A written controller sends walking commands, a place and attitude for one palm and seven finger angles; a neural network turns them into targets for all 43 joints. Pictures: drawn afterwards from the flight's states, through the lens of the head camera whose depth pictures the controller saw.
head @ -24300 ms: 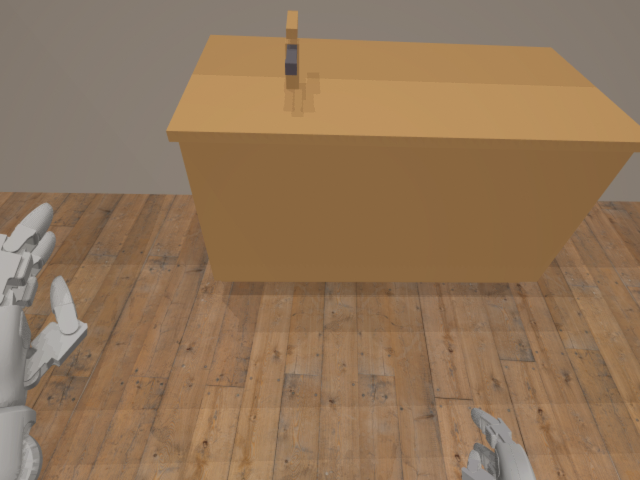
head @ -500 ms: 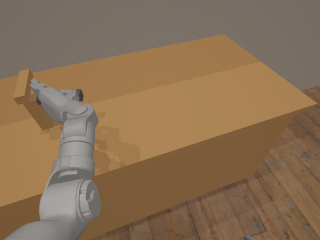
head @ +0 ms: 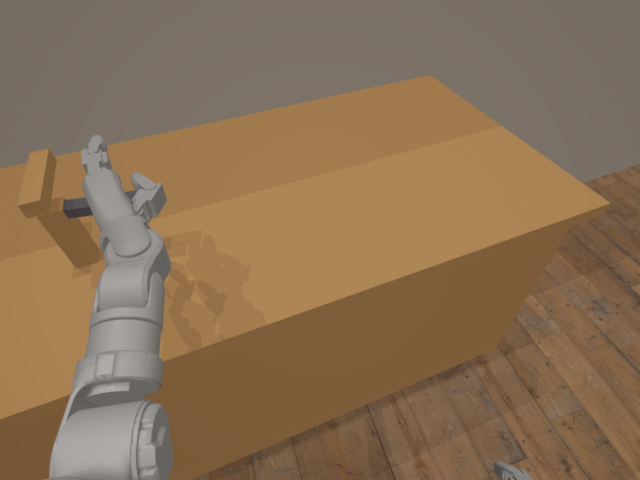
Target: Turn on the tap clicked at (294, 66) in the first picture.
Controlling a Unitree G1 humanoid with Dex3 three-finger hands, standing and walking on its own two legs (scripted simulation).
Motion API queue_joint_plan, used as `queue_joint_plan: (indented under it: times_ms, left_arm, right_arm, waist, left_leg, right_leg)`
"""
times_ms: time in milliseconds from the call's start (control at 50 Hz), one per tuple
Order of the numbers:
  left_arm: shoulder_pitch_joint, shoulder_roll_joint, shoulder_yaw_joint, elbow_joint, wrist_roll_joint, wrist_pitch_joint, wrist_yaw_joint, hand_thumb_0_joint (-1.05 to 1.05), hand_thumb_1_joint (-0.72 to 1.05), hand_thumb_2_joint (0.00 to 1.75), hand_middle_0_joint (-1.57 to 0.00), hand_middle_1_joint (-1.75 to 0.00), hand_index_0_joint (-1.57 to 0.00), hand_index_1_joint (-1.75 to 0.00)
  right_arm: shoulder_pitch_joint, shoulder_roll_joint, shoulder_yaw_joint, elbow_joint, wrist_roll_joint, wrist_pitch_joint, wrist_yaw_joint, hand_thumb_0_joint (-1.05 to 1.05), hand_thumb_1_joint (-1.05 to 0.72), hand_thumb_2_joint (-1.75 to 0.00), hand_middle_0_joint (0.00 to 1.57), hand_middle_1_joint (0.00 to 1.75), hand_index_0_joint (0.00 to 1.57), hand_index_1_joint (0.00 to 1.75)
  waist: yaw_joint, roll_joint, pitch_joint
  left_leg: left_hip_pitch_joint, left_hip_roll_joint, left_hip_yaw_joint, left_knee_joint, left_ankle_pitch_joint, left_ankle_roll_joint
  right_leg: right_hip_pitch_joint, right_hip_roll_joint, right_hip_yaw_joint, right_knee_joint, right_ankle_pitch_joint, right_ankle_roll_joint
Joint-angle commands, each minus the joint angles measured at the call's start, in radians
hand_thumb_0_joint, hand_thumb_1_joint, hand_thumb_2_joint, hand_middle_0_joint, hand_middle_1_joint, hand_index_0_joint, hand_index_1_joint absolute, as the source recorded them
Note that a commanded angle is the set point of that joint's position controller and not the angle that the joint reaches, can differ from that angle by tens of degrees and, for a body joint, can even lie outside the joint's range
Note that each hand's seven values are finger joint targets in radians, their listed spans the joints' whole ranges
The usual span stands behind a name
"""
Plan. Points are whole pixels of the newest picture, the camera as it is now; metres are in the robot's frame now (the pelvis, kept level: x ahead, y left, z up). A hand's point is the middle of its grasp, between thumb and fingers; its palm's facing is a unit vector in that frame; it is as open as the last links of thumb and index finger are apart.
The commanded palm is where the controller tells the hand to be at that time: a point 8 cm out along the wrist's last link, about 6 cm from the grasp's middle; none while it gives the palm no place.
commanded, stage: draw the hand back beside the body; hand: left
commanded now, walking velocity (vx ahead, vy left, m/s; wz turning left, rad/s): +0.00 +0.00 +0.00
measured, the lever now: (145, 198) +0.51 +0.30 +0.08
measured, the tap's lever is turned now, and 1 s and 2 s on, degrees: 79 79 79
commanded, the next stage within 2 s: step back with the hand held close in 1.30 s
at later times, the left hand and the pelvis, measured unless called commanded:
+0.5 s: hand (112, 280) +0.29 +0.23 +0.16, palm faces +0.30 -0.93 -0.22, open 7.6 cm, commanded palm +0.24 +0.28 +0.17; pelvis -0.02 +0.02 +0.01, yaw -1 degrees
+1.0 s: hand (39, 352) +0.20 +0.26 +0.16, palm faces +0.37 -0.87 -0.32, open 7.4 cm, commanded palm +0.16 +0.30 +0.18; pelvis -0.01 +0.03 +0.01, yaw +0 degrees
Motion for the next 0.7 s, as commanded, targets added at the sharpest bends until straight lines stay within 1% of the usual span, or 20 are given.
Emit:
queue_joint_plan:
  times_ms: [0, 20, 40, 60, 80, 120, 140, 160, 180, 260, 280, 300, 360, 380, 420, 480, 560, 600, 660, 680]
  left_arm:
    - [-0.104, 0.283, 0.083, -0.313, -0.085, -0.068, -0.143, 0.0, 0.9, 0.9, -0.16, -0.18, -0.16, -0.18]
    - [0.052, 0.462, 0.095, -0.208, -0.058, -0.119, -0.187, 0.0, 0.9, 0.9, -0.16, -0.18, -0.16, -0.18]
    - [0.087, 0.453, 0.102, -0.239, -0.077, -0.154, -0.218, 0.0, 0.9, 0.9, -0.16, -0.19, -0.16, -0.19]
    - [0.058, 0.452, 0.081, -0.31, -0.081, -0.185, -0.24, 0.0, 0.9, 0.9, -0.16, -0.19, -0.16, -0.19]
    - [0.027, 0.477, 0.089, -0.397, -0.083, -0.216, -0.255, 0.0, 0.9, 0.9, -0.16, -0.19, -0.16, -0.19]
    - [-0.05, 0.438, 0.021, -0.53, -0.08, -0.272, -0.276, 0.0, 0.9, 0.9, -0.17, -0.2, -0.17, -0.2]
    - [-0.069, 0.417, -0.008, -0.572, -0.08, -0.294, -0.281, 0.0, 0.9, 0.9, -0.17, -0.2, -0.17, -0.2]
    - [-0.081, 0.399, -0.031, -0.587, -0.079, -0.309, -0.281, 0.0, 0.9, 0.9, -0.17, -0.2, -0.17, -0.2]
    - [-0.113, 0.37, -0.064, -0.627, -0.075, -0.325, -0.284, 0.0, 0.9, 0.9, -0.17, -0.21, -0.17, -0.21]
    - [0.024, 0.276, -0.134, -0.526, -0.074, -0.347, -0.284, 0.0, 0.9, 0.9, -0.17, -0.22, -0.17, -0.22]
    - [0.071, 0.259, -0.141, -0.498, -0.074, -0.348, -0.29, 0.0, 0.9, 0.9, -0.17, -0.22, -0.17, -0.22]
    - [0.115, 0.253, -0.141, -0.459, -0.08, -0.348, -0.292, 0.0, 0.9, 0.9, -0.18, -0.22, -0.18, -0.22]
    - [0.178, 0.299, -0.085, -0.482, -0.084, -0.358, -0.302, 0.0, 0.9, 0.9, -0.18, -0.23, -0.18, -0.23]
    - [0.213, 0.336, -0.042, -0.488, -0.083, -0.363, -0.305, 0.0, 0.9, 0.9, -0.18, -0.24, -0.18, -0.24]
    - [0.272, 0.355, -0.005, -0.547, -0.089, -0.369, -0.311, 0.0, 0.9, 0.9, -0.18, -0.24, -0.18, -0.24]
    - [0.341, 0.39, 0.046, -0.661, -0.091, -0.377, -0.319, 0.0, 0.9, 0.9, -0.18, -0.25, -0.18, -0.25]
    - [0.4, 0.339, 0.004, -0.785, -0.086, -0.379, -0.324, 0.0, 0.9, 0.9, -0.19, -0.26, -0.19, -0.26]
    - [0.445, 0.318, -0.01, -0.798, -0.084, -0.373, -0.324, 0.0, 0.9, 0.9, -0.19, -0.27, -0.19, -0.27]
    - [0.508, 0.28, -0.045, -0.823, -0.083, -0.368, -0.327, 0.0, 0.9, 0.9, -0.19, -0.28, -0.19, -0.28]
    - [0.531, 0.271, -0.05, -0.831, -0.079, -0.368, -0.329, 0.0, 0.9, 0.9, -0.19, -0.28, -0.19, -0.28]
  right_arm:
    - [-0.112, -0.102, -0.011, -0.197, 0.034, -0.035, -0.034, 0.0, -0.9, -0.9, 0.2, 0.3, 0.2, 0.3]
    - [-0.064, -0.12, -0.017, -0.174, 0.026, -0.039, -0.01, 0.0, -0.9, -0.9, 0.2, 0.3, 0.2, 0.3]
    - [-0.079, -0.113, -0.014, -0.198, 0.035, -0.038, -0.005, 0.0, -0.9, -0.9, 0.2, 0.3, 0.2, 0.3]
    - [-0.099, -0.114, -0.014, -0.211, 0.037, -0.045, -0.007, 0.0, -0.9, -0.9, 0.2, 0.3, 0.2, 0.3]
    - [-0.127, -0.116, -0.018, -0.221, 0.04, -0.056, -0.009, 0.0, -0.9, -0.9, 0.2, 0.3, 0.2, 0.3]
    - [-0.151, -0.115, -0.015, -0.239, 0.039, -0.085, -0.007, 0.0, -0.9, -0.9, 0.2, 0.3, 0.2, 0.3]
    - [-0.157, -0.117, -0.015, -0.241, 0.036, -0.101, -0.006, 0.0, -0.9, -0.9, 0.2, 0.3, 0.2, 0.3]
    - [-0.162, -0.121, -0.015, -0.239, 0.034, -0.116, -0.006, 0.0, -0.9, -0.9, 0.2, 0.3, 0.2, 0.3]
    - [-0.168, -0.121, -0.017, -0.236, 0.035, -0.13, -0.008, 0.0, -0.9, -0.9, 0.2, 0.3, 0.2, 0.3]
    - [-0.157, -0.124, -0.016, -0.206, 0.03, -0.156, -0.009, 0.0, -0.9, -0.9, 0.2, 0.3, 0.2, 0.3]
    - [-0.161, -0.124, -0.017, -0.204, 0.031, -0.156, -0.009, 0.0, -0.9, -0.9, 0.2, 0.3, 0.2, 0.3]
    - [-0.16, -0.12, -0.012, -0.195, 0.033, -0.149, -0.01, 0.0, -0.9, -0.9, 0.2, 0.3, 0.2, 0.3]
    - [-0.184, -0.117, -0.007, -0.208, 0.031, -0.137, -0.011, 0.0, -0.9, -0.9, 0.2, 0.3, 0.2, 0.3]
    - [-0.188, -0.121, -0.008, -0.207, 0.03, -0.133, -0.011, 0.0, -0.9, -0.9, 0.2, 0.3, 0.2, 0.3]
    - [-0.2, -0.107, -0.001, -0.226, 0.025, -0.126, -0.008, 0.0, -0.9, -0.9, 0.2, 0.3, 0.2, 0.3]
    - [-0.216, -0.101, 0.001, -0.245, 0.019, -0.124, -0.003, 0.0, -0.9, -0.9, 0.2, 0.3, 0.2, 0.3]
    - [-0.217, -0.091, 0.005, -0.264, 0.011, -0.135, 0.004, 0.0, -0.9, -0.9, 0.2, 0.3, 0.2, 0.3]
    - [-0.213, -0.092, 0.005, -0.262, 0.007, -0.14, 0.005, 0.0, -0.9, -0.9, 0.2, 0.3, 0.2, 0.3]
    - [-0.212, -0.097, 0.001, -0.261, 0.006, -0.147, 0.008, 0.0, -0.9, -0.9, 0.2, 0.3, 0.2, 0.3]
    - [-0.217, -0.1, -0.002, -0.259, 0.007, -0.149, 0.008, 0.0, -0.9, -0.9, 0.2, 0.3, 0.2, 0.3]
  waist:
    - [0.084, -0.097, -0.24]
    - [0.049, -0.079, -0.164]
    - [0.062, -0.086, -0.121]
    - [0.056, -0.089, -0.12]
    - [0.058, 0.0, -0.117]
    - [0.035, 0.073, -0.103]
    - [0.027, 0.078, -0.108]
    - [0.019, 0.058, -0.099]
    - [0.01, 0.068, -0.091]
    - [0.005, -0.036, -0.053]
    - [0.009, -0.021, -0.041]
    - [0.01, -0.054, -0.012]
    - [0.031, -0.078, -0.025]
    - [0.042, -0.041, -0.036]
    - [0.057, -0.035, -0.06]
    - [0.072, 0.027, -0.064]
    - [0.064, 0.066, -0.041]
    - [0.061, 0.055, -0.022]
    - [0.055, -0.009, -0.007]
    - [0.057, 0.007, -0.003]
  left_leg:
    - [0.076, -0.024, 0.045, -0.054, 0.282, 0.054]
    - [0.096, -0.008, 0.044, -0.093, 0.222, 0.052]
    - [0.084, -0.01, 0.047, -0.106, 0.208, 0.055]
    - [0.094, -0.01, 0.044, -0.115, 0.197, 0.056]
    - [0.14, -0.015, 0.052, -0.122, 0.205, 0.056]
    - [0.206, -0.018, 0.051, -0.14, 0.208, 0.056]
    - [0.235, -0.019, 0.042, -0.148, 0.198, 0.056]
    - [0.259, -0.016, 0.036, -0.154, 0.193, 0.058]
    - [0.291, -0.013, 0.034, -0.157, 0.193, 0.057]
    - [0.303, -0.015, 0.018, -0.182, 0.119, 0.062]
    - [0.303, -0.018, 0.023, -0.187, 0.107, 0.062]
    - [0.289, -0.015, 0.018, -0.197, 0.074, 0.061]
    - [0.272, -0.021, 0.023, -0.208, 0.069, 0.062]
    - [0.276, -0.021, 0.022, -0.214, 0.085, 0.058]
    - [0.273, -0.019, 0.021, -0.221, 0.129, 0.054]
    - [0.285, -0.012, 0.016, -0.228, 0.182, 0.046]
    - [0.307, -0.006, 0.016, -0.223, 0.226, 0.041]
    - [0.315, -0.001, 0.01, -0.227, 0.232, 0.039]
    - [0.326, 0.003, 0.008, -0.219, 0.241, 0.044]
    - [0.33, 0.003, 0.008, -0.221, 0.252, 0.043]
  right_leg:
    - [0.285, -0.054, 0.038, -0.084, 0.58, 0.073]
    - [0.288, -0.081, 0.054, -0.115, 0.555, 0.081]
    - [0.289, -0.074, 0.054, -0.129, 0.513, 0.076]
    - [0.287, -0.072, 0.058, -0.139, 0.478, 0.072]
    - [0.265, -0.067, 0.06, -0.165, 0.444, 0.065]
    - [0.22, -0.05, 0.053, -0.199, 0.361, 0.05]
    - [0.2, -0.042, 0.05, -0.213, 0.319, 0.045]
    - [0.176, -0.035, 0.048, -0.224, 0.294, 0.044]
    - [0.143, -0.03, 0.044, -0.239, 0.273, 0.041]
    - [0.13, -0.023, 0.035, -0.256, 0.182, 0.043]
    - [0.125, -0.027, 0.038, -0.269, 0.166, 0.042]
    - [0.125, -0.026, 0.033, -0.27, 0.132, 0.043]
    - [0.169, -0.033, 0.038, -0.282, 0.123, 0.044]
    - [0.183, -0.033, 0.037, -0.286, 0.135, 0.04]
    - [0.237, -0.037, 0.034, -0.276, 0.189, 0.037]
    - [0.259, -0.036, 0.031, -0.28, 0.233, 0.03]
    - [0.248, -0.031, 0.026, -0.28, 0.268, 0.025]
    - [0.236, -0.029, 0.022, -0.283, 0.261, 0.026]
    - [0.223, -0.026, 0.019, -0.281, 0.267, 0.028]
    - [0.221, -0.027, 0.02, -0.285, 0.268, 0.027]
